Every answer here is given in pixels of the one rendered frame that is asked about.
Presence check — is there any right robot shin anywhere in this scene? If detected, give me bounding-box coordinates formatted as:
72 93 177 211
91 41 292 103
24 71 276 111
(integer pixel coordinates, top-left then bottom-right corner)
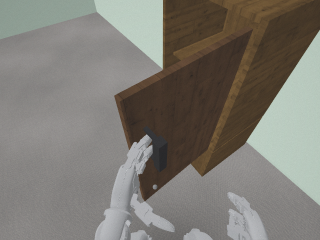
190 228 200 232

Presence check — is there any left robot forearm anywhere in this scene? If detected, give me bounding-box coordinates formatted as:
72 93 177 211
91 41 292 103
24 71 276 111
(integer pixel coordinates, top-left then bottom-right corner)
94 208 133 240

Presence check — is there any robot left hand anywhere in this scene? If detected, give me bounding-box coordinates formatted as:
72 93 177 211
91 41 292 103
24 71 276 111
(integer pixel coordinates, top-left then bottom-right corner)
110 134 175 233

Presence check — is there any cupboard door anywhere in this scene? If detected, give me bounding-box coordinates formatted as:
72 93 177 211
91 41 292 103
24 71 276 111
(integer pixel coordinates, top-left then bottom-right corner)
114 26 253 201

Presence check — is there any robot right hand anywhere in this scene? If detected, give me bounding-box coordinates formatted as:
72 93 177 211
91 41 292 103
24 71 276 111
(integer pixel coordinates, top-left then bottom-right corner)
227 192 269 240

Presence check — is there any handle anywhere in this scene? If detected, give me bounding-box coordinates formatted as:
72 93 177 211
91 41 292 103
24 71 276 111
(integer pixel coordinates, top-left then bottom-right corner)
143 126 168 172

